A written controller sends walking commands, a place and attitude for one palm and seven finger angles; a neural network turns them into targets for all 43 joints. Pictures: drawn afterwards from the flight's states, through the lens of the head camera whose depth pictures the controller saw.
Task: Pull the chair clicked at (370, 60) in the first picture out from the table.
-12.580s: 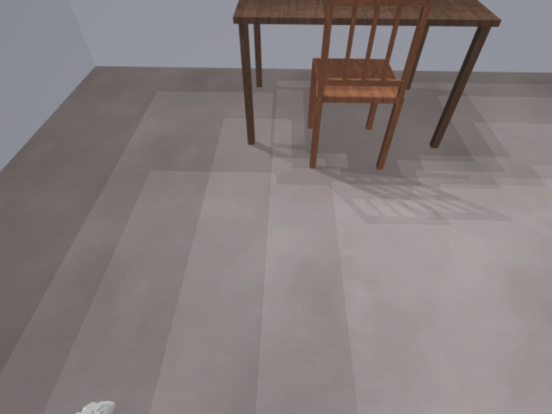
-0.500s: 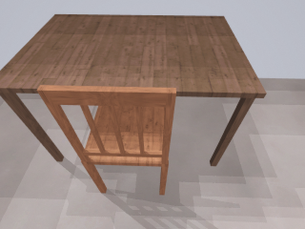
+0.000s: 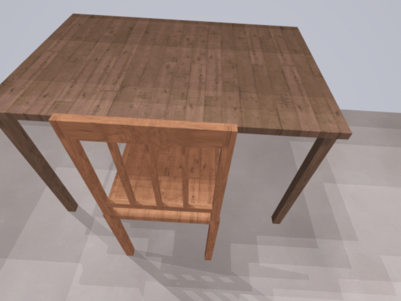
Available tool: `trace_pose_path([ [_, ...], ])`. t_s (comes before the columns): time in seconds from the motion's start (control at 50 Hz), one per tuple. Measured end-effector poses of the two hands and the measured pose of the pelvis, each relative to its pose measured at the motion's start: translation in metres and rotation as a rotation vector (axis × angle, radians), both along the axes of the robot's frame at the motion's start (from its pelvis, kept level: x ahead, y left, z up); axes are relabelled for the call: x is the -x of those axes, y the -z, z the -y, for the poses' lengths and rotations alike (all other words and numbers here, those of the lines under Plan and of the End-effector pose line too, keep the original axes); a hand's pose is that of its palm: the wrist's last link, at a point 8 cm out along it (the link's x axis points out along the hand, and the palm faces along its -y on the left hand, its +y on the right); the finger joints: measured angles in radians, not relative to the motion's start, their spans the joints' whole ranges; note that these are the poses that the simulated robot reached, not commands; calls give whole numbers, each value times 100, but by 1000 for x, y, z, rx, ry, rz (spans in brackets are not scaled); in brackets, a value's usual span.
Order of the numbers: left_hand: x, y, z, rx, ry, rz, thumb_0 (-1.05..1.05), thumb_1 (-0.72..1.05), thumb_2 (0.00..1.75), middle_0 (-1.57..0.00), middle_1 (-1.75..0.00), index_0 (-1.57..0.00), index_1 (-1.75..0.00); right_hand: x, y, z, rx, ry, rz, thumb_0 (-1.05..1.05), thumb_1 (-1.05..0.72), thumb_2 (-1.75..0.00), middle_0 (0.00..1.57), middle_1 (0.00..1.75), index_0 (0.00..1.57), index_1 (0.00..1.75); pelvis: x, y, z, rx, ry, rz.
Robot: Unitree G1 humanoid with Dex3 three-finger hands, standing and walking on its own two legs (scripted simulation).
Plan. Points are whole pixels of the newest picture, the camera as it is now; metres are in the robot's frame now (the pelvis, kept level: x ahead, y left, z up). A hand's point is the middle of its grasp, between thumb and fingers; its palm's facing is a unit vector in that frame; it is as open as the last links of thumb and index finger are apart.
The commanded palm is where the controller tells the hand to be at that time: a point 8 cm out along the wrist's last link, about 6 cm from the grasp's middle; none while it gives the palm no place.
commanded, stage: raise the hand toward the chair's back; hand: left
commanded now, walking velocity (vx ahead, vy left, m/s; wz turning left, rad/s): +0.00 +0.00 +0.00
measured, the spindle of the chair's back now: (154, 177) +0.44 +0.16 -0.09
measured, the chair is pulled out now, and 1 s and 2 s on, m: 0.00 0.00 0.00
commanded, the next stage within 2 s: none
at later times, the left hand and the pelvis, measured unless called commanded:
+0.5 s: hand out of the picture +0.13 +0.15 -0.07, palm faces +0.05 -1.00 +0.01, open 9.2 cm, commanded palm +0.11 +0.22 -0.06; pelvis -0.06 -0.05 -0.09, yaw +3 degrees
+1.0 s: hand (116, 277) +0.17 +0.18 -0.05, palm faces +0.05 -1.00 -0.05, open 13.6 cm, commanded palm +0.14 +0.24 -0.05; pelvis -0.03 -0.03 -0.09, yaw +3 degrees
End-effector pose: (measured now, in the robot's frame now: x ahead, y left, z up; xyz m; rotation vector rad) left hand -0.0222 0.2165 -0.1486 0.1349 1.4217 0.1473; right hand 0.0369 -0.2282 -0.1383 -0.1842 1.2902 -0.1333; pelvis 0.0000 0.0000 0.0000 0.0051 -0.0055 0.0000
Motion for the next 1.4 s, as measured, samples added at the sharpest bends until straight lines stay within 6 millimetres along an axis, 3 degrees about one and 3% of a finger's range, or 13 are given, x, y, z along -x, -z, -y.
trace_pose_path([
  [0.1,2,-2,-1,-12,3,-3,0,90,90,-20,-30,-20,-30,4,1,1,-3,0,-10,1,-92,-90,20,30,20,30,0,0,0,4,-3,-3],
  [0.12,-8,-7,-3,-12,-43,49,0,90,90,-20,-30,-20,-30,2,-1,2,-2,5,18,1,-92,-90,20,30,21,30,2,1,0,6,-12,-7],
  [0.18,-74,-57,-18,-94,-86,462,2,92,89,-20,-30,-20,-29,-11,-12,6,17,-10,212,1,-91,-90,20,30,21,30,9,4,5,-17,-18,-15],
  [0.24,-138,-113,-17,-107,-58,869,2,89,88,-20,-29,-20,-29,-32,-17,14,11,-44,391,1,-91,-90,20,30,21,30,20,12,10,-27,-62,-34],
  [0.32,-184,-149,-2,-3,26,1286,1,82,85,-19,-28,-19,-28,-63,-16,32,27,-86,541,1,-90,-90,20,30,21,30,34,33,19,-4,-60,-118],
  [0.38,-181,-139,16,103,146,1433,0,76,83,-18,-27,-18,-27,-86,-18,47,43,-98,643,2,-90,-90,20,30,21,30,44,55,29,0,-47,-169],
  [0.5,-127,-76,14,116,87,1298,0,61,77,-18,-25,-18,-25,-124,-19,63,92,-155,773,2,-90,-90,20,30,21,30,56,89,45,13,-58,-209],
  [0.6,-102,-89,1,-25,51,1393,1,49,72,-16,-24,-16,-23,-136,-3,55,87,-214,778,2,-90,-90,20,30,20,30,57,102,54,45,-81,-226],
  [0.68,-120,-99,5,12,140,1452,1,39,68,-15,-22,-15,-22,-131,21,41,36,-230,721,2,-90,-90,20,30,20,30,57,107,56,60,-91,-243],
  [0.76,-147,-93,6,97,181,1364,1,30,64,-14,-21,-14,-20,-114,38,31,-7,-180,637,2,-90,-90,20,30,21,30,53,103,54,57,-86,-256],
  [0.98,-171,-103,-15,64,128,1324,0,5,53,-12,-17,-12,-16,-79,38,40,45,-73,493,2,-90,-90,20,30,21,30,35,86,33,43,-59,-283],
  [1.14,-172,-98,-26,92,132,1345,0,-14,45,-10,-14,-10,-13,-97,23,39,110,-104,538,2,-90,-90,20,30,21,30,34,87,16,61,-60,-291],
  [1.4,-172,-108,-48,80,134,1364,-1,-42,33,-7,-9,-7,-9,-127,1,-17,39,-200,639,2,-90,-90,20,30,21,30,40,83,-3,87,-70,-266],
])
